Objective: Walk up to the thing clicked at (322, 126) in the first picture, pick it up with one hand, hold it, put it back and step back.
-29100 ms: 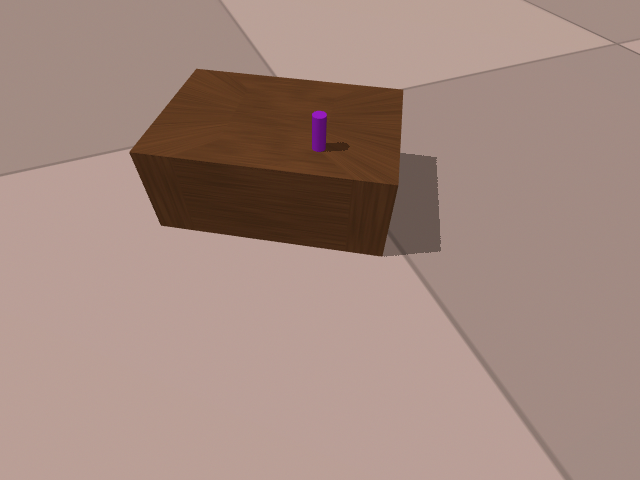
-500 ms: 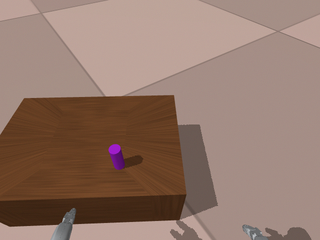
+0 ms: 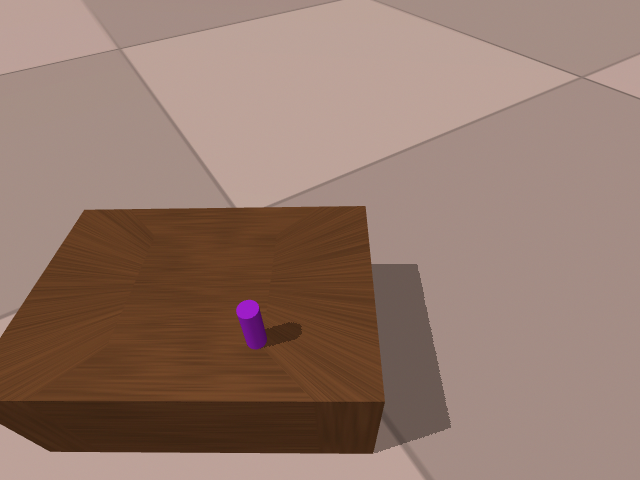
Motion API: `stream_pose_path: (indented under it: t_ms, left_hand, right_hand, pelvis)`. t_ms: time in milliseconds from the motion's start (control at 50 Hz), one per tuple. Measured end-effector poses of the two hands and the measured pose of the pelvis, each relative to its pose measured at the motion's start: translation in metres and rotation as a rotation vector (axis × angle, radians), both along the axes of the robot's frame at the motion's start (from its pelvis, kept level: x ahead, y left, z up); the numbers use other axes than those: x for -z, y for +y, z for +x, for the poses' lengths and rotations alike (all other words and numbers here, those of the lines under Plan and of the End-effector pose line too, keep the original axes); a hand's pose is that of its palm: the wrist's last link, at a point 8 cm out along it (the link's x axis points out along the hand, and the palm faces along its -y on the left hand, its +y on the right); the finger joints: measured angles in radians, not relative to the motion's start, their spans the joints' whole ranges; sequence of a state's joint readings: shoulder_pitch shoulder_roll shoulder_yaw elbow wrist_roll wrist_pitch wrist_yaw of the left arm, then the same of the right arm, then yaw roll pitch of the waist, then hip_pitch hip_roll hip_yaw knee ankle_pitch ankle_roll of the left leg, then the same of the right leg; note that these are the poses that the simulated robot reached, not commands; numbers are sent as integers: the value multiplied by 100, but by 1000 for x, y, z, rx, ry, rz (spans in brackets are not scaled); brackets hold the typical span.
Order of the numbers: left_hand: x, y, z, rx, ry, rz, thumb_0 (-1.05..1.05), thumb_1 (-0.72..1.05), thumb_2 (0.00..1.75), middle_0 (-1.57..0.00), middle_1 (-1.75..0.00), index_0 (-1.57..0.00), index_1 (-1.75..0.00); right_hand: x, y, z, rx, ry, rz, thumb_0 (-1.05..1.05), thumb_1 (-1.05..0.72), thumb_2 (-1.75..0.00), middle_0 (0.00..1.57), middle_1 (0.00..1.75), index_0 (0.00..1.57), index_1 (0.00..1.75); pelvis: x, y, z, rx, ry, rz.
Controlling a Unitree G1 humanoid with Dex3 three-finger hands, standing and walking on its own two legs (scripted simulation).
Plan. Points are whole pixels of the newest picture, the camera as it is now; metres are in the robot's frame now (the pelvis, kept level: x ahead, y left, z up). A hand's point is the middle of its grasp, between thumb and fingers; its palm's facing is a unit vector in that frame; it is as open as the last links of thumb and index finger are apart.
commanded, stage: home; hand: left
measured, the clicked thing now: (252, 325) +0.52 +0.19 -0.32
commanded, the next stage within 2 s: stand in 0.88 s
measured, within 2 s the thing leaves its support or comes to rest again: neither
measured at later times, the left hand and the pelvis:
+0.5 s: hand out of the picture +0.05 +0.24 -0.15, palm faces -0.01 -0.93 -0.38, open 17.6 cm; pelvis -0.01 -0.01 +0.00, yaw +0 degrees
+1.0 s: hand out of the picture +0.08 +0.24 -0.15, palm faces -0.01 -0.93 -0.37, open 17.7 cm; pelvis +0.01 -0.01 +0.00, yaw -1 degrees
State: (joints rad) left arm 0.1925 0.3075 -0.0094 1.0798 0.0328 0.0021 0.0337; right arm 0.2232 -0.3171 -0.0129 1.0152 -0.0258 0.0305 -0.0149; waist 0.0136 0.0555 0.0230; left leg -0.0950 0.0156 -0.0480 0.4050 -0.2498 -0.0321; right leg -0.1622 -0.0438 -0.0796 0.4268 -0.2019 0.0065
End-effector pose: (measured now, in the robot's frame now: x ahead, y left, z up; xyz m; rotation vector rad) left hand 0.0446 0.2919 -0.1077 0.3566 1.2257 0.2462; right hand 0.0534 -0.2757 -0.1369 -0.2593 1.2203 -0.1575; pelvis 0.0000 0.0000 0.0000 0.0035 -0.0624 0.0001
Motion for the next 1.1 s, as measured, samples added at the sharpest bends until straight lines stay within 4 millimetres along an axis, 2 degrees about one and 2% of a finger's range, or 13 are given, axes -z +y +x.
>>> stream_pose_path:
  t_ms: [160,320,620,840,1020,1100]
  left_hand:
    - [1,-5,-8,-16,19,-9,-1,-56,3,-6,-5,-5,-5]
    - [1,-6,-11,-21,37,-13,-1,-57,3,-6,-5,-5,-5]
    - [2,-6,4,-9,35,-25,-1,-57,3,-5,-5,-5,-5]
    - [0,-5,21,-2,12,-29,-1,-58,3,-5,-5,-5,-5]
    - [0,-4,27,-4,13,-30,-1,-58,3,-6,-5,-5,-5]
    - [-1,-4,29,-3,16,-28,-1,-51,9,-10,-11,-10,-11]
  right_hand:
    - [-2,-7,3,-15,-3,-5,0,-90,-90,20,30,20,30]
    - [-4,-16,-4,-10,24,-21,0,-90,-90,20,30,20,30]
    - [-5,-20,-15,6,64,-30,0,-90,-90,20,30,20,30]
    - [-6,-18,-3,5,46,-32,0,-90,-90,20,30,20,30]
    - [-8,-20,9,0,35,-34,0,-90,-90,20,30,20,30]
    - [-9,-21,13,0,30,-37,0,-90,-90,20,30,20,30]
  pelvis:
    - [-2,-5,-5,-3,-5,-2]
    - [-3,-8,-7,0,1,-3]
    - [-3,-8,-4,8,11,-3]
    - [-4,-6,1,9,14,-1]
    - [-5,-6,6,11,22,-1]
    - [-5,-6,8,12,23,0]
